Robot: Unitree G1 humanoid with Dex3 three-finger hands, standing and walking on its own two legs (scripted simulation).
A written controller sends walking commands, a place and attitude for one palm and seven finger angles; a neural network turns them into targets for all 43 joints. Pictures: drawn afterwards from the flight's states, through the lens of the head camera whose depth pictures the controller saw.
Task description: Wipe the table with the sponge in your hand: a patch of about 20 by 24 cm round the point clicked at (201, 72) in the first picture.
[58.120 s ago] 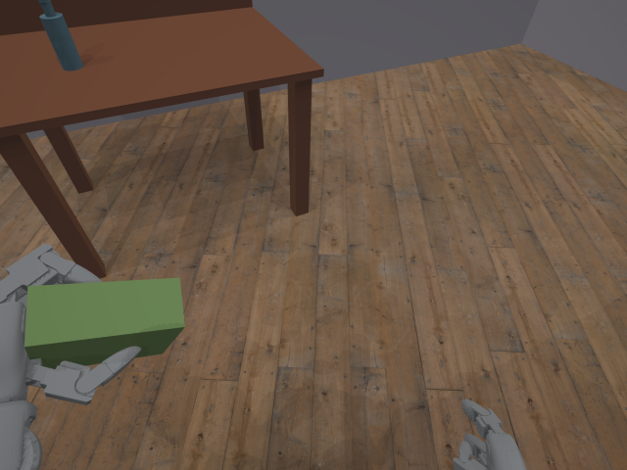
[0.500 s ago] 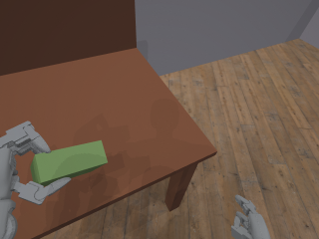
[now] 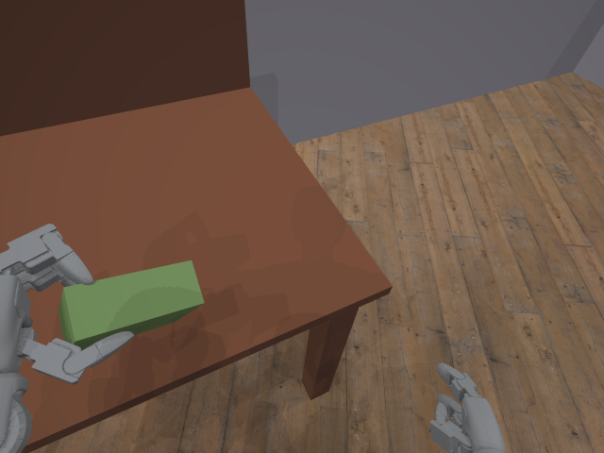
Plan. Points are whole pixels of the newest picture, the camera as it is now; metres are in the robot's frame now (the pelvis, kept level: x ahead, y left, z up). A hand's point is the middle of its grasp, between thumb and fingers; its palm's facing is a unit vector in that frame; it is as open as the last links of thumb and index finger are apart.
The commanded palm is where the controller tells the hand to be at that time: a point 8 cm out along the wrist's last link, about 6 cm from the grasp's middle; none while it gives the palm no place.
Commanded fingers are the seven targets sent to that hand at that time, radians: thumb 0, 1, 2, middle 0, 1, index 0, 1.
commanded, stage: shuffle to correct the standing spot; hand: left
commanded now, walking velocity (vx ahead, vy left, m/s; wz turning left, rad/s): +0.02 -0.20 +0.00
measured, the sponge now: (147, 303) +0.25 +0.20 +0.10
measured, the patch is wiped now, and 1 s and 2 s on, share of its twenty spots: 0.95 0.95 0.95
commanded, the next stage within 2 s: come to a stop and stand still in 0.56 s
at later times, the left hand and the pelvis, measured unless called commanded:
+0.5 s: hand (119, 293) +0.23 +0.20 +0.16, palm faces +0.33 -0.86 -0.39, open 8.9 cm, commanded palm +0.17 +0.24 +0.17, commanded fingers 0.00 0.10 1.30 -1.20 -1.60 -1.20 -1.60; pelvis +0.01 -0.04 -0.01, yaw +1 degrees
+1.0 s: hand (82, 268) +0.23 +0.23 +0.19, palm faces +0.41 -0.75 -0.52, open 8.9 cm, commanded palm +0.15 +0.23 +0.17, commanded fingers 0.00 0.10 1.30 -1.20 -1.60 -1.20 -1.60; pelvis -0.02 -0.05 +0.00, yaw -1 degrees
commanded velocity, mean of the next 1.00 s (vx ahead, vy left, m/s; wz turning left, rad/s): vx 0.01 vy -0.12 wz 0.03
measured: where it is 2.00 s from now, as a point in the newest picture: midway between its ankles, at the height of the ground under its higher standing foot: outside the picture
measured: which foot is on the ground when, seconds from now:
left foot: down 0.00-1.00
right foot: down 0.00-1.00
